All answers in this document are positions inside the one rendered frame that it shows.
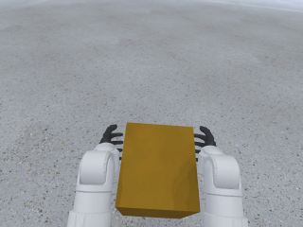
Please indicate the right robot forearm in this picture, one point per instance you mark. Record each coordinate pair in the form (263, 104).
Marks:
(222, 184)

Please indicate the carton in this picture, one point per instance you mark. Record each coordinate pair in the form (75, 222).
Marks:
(158, 172)

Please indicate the right robot hand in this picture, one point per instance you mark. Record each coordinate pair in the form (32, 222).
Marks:
(208, 138)

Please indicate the left robot hand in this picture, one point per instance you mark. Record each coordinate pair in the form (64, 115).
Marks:
(108, 135)

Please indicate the left robot forearm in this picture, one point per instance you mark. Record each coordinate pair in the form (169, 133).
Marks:
(95, 182)

